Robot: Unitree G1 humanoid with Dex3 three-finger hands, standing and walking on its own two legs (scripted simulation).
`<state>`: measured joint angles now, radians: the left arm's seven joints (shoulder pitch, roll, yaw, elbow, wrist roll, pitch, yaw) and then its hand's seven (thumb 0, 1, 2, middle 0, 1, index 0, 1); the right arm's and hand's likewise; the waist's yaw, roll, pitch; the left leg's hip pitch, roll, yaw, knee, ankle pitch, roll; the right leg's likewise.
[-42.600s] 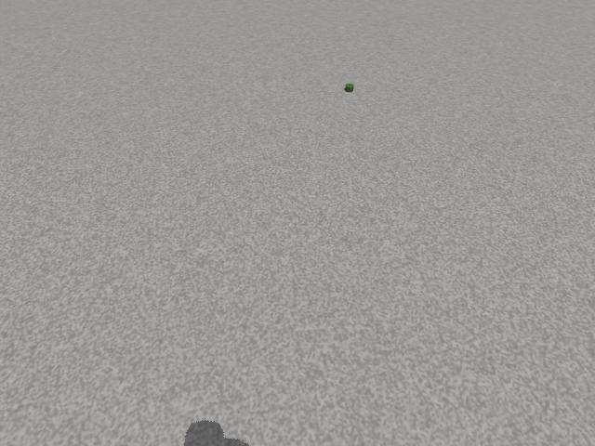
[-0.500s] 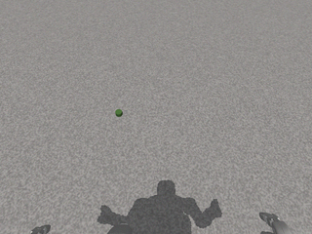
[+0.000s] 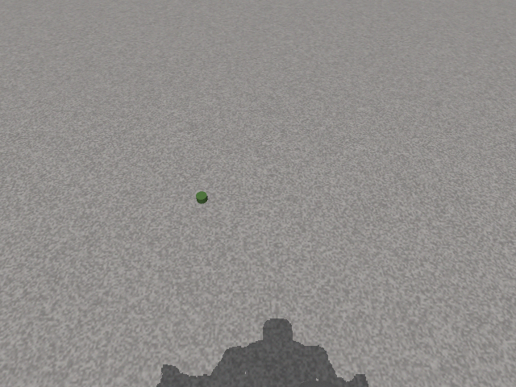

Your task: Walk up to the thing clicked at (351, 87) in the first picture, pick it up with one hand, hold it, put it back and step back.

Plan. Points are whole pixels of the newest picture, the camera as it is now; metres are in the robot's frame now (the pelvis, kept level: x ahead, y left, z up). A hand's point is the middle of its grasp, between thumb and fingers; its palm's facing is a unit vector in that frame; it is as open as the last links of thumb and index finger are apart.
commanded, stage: step back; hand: left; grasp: from above
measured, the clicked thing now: (201, 197) +1.04 +0.24 -0.75
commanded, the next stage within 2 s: stand in 0.96 s
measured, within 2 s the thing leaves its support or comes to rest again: neither
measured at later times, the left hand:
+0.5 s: hand out of the picture +0.15 +0.26 -0.15, palm faces +0.04 -0.94 -0.33, open 7.4 cm
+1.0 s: hand out of the picture +0.13 +0.28 -0.14, palm faces +0.04 -0.94 -0.35, open 7.4 cm
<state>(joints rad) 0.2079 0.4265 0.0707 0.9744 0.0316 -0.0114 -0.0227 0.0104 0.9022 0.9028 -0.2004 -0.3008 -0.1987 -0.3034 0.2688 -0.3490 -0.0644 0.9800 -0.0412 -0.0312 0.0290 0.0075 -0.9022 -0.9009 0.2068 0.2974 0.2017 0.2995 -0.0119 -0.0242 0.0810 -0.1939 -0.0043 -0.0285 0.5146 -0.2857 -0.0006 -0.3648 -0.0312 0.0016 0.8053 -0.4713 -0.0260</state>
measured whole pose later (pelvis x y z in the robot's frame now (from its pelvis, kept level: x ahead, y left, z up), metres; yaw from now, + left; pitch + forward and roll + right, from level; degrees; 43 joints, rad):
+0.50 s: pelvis +0.05 +0.01 +0.00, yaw +2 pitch -2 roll +0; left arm 0.09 0.36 0.04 1.03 0.01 -0.01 -0.01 0.01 0.90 0.90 -0.20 -0.30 -0.20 -0.30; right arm 0.16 -0.34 -0.03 1.08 -0.03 -0.01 0.00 0.01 -0.91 -0.90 0.20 0.30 0.20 0.30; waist 0.01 -0.01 0.07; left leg -0.23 0.01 -0.01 0.57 -0.31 -0.01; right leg -0.23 -0.03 -0.04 0.55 -0.29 0.02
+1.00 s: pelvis +0.05 +0.02 +0.01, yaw +2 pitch -2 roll +0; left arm 0.07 0.36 0.02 1.11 0.02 -0.01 0.00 0.01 0.90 0.90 -0.20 -0.30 -0.20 -0.30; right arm 0.02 -0.32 -0.02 1.11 -0.02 0.00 0.01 0.01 -0.90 -0.90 0.20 0.30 0.20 0.30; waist 0.03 -0.01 0.07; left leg -0.13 -0.01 -0.01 0.40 -0.23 0.01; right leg -0.14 -0.05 -0.03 0.39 -0.21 0.04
